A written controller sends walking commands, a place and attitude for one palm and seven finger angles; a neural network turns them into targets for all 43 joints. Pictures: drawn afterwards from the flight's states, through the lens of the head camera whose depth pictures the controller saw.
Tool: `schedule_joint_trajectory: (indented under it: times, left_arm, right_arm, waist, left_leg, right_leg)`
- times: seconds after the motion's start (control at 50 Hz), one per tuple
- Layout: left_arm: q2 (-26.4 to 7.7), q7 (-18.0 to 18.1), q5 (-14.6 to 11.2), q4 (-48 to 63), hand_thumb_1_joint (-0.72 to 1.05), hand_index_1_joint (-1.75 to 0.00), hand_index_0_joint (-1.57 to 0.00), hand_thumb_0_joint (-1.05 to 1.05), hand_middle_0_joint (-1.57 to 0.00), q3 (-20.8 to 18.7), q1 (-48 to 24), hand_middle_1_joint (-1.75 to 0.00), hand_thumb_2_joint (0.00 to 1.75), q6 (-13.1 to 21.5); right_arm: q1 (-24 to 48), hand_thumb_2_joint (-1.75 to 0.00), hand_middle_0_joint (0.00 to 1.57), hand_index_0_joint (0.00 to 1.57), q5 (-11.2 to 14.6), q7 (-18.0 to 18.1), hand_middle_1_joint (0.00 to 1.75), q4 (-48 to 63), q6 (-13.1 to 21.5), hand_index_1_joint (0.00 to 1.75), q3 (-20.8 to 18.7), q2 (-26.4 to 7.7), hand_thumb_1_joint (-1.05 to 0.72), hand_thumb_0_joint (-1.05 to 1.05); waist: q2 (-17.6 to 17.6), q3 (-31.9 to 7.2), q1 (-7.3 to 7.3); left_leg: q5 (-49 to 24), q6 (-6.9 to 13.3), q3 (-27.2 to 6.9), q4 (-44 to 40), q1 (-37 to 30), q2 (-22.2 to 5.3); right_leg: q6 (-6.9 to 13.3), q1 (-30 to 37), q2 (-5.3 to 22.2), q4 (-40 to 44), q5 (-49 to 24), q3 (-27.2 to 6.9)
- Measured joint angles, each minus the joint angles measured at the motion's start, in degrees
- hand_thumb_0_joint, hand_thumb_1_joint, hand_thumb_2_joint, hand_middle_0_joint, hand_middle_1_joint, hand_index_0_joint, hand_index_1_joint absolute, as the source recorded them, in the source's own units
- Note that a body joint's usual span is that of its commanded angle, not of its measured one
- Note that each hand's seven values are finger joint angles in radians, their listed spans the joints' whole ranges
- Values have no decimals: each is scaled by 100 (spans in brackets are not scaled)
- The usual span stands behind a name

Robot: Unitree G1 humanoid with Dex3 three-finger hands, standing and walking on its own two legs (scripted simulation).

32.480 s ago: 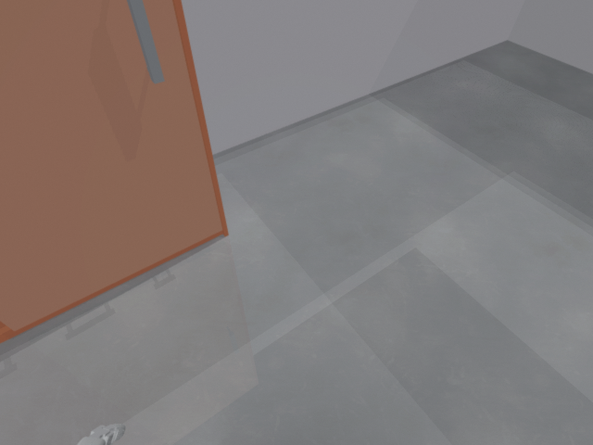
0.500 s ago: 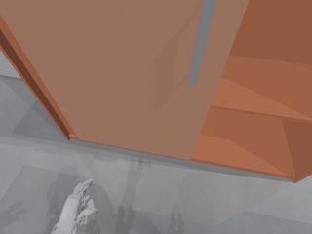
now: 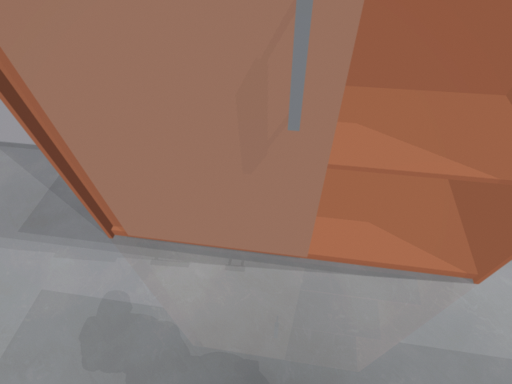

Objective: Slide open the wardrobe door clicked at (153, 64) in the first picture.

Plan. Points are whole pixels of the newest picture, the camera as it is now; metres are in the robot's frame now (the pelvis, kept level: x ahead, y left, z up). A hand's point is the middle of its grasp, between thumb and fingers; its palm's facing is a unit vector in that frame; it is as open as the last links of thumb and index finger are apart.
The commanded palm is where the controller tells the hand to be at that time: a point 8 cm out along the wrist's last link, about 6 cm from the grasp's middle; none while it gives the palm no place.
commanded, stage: let the arm hang, fingers relaxed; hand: right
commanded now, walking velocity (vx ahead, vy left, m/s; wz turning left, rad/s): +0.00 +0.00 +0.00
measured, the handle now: (299, 64) +0.66 -0.04 +0.15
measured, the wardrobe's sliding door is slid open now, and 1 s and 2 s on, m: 0.68 0.68 0.68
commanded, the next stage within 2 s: look to check the result in 0.76 s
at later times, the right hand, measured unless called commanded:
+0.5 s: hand out of the picture -0.02 -0.19 -0.17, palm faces -0.01 +0.98 -0.19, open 7.4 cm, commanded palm none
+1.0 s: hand out of the picture +0.00 -0.18 -0.17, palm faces -0.01 +0.98 -0.19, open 7.4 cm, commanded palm none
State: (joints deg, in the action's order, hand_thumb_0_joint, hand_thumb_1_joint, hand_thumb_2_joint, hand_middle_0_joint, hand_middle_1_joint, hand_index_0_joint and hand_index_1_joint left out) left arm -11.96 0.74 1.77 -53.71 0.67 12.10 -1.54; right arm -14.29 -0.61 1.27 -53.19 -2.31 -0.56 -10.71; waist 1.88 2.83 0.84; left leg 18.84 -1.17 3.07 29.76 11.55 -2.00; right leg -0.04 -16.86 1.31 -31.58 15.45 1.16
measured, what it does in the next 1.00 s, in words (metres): stands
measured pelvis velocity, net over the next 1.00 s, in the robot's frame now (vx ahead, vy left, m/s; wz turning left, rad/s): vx -0.01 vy -0.01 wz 0.02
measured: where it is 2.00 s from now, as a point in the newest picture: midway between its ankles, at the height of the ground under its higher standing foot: outside the picture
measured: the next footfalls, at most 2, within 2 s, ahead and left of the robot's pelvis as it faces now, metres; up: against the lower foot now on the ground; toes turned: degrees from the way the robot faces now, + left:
none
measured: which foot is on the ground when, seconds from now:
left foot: down 0.00-1.00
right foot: down 0.00-1.00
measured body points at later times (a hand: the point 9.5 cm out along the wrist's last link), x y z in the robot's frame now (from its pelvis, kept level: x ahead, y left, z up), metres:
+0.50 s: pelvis -0.02 -0.02 +0.01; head +0.00 -0.01 +0.46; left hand -0.02 +0.21 -0.16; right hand -0.02 -0.24 -0.15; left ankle -0.03 +0.13 -0.73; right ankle +0.01 -0.12 -0.73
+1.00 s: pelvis -0.01 -0.01 +0.01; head +0.01 -0.01 +0.46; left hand -0.01 +0.22 -0.15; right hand +0.00 -0.23 -0.15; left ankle -0.03 +0.13 -0.73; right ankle +0.01 -0.12 -0.73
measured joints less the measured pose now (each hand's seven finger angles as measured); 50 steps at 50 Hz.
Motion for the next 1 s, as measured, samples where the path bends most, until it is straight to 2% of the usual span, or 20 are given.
schedule_joint_trajectory:
  times: [0.08,0.28,0.56,1.0]
  left_arm:
    - [169,50,-17,-420,90,-30,-21,0,-20,-27,183,-29,90,-74]
    - [320,86,-57,-843,90,-30,-21,0,-20,-117,360,-29,90,-31]
    - [337,105,-42,-974,91,-30,-21,0,-20,-169,286,-29,90,67]
    - [299,113,-51,-1055,91,-30,-20,0,-20,-161,144,-29,90,76]
  right_arm:
    - [-175,-89,21,20,-22,-48,30,-515,51,30,2,-118,-99,-2]
    - [-400,-90,20,20,-36,-21,30,-1178,109,30,29,-46,-92,0]
    - [-6,-90,20,20,-62,19,30,-1108,228,30,40,241,-91,0]
    - [25,-90,20,20,-33,19,30,-1170,254,30,19,170,-91,0]
  waist:
    - [-55,109,-82]
    - [-287,122,-70]
    - [-241,-65,-17]
    - [-229,5,-11]
  left_leg:
    - [-232,8,35,-335,-133,59]
    - [-439,-72,-71,-532,-163,-13]
    - [-438,-108,-143,-470,-134,-77]
    - [-444,-49,-106,-598,-286,-9]
  right_leg:
    - [4,47,45,154,-134,-33]
    - [95,139,-24,405,-329,85]
    - [128,206,-83,503,-394,160]
    - [52,336,-21,595,-392,122]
